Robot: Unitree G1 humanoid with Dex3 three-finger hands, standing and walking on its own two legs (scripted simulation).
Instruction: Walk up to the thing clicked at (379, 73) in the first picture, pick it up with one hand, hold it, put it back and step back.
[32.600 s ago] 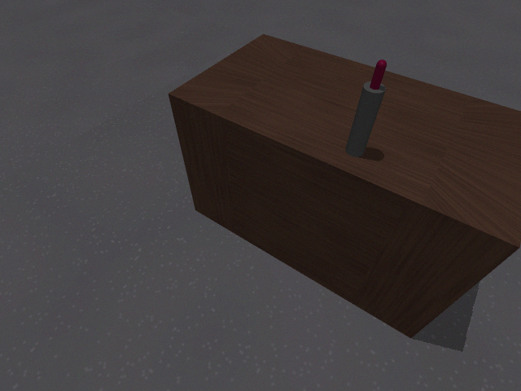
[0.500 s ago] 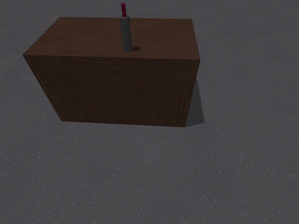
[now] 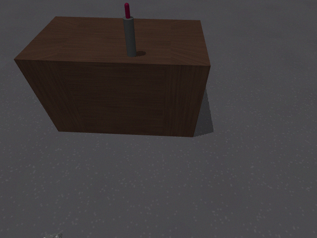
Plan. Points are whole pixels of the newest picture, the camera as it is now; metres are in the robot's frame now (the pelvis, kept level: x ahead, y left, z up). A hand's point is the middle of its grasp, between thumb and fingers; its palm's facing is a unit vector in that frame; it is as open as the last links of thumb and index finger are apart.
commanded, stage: step back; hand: left
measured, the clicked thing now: (129, 31) +1.06 +0.21 +0.02
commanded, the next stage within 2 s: stand in 0.20 s
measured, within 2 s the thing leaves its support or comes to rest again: neither
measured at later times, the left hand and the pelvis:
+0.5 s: hand out of the picture +0.09 +0.25 -0.14, palm faces -0.01 -0.94 -0.34, open 7.4 cm; pelvis +0.00 +0.00 +0.01, yaw -1 degrees
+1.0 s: hand out of the picture +0.03 +0.24 -0.14, palm faces -0.04 -0.94 -0.34, open 7.4 cm; pelvis -0.03 -0.01 +0.02, yaw -1 degrees
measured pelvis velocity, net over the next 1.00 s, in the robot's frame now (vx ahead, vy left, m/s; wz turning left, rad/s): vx -0.03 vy -0.01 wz -0.01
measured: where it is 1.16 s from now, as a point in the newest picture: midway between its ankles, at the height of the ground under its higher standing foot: outside the picture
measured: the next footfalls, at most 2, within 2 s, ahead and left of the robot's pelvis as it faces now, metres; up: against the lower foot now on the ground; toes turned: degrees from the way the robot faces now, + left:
none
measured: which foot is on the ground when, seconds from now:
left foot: down 0.00-1.00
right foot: down 0.00-1.00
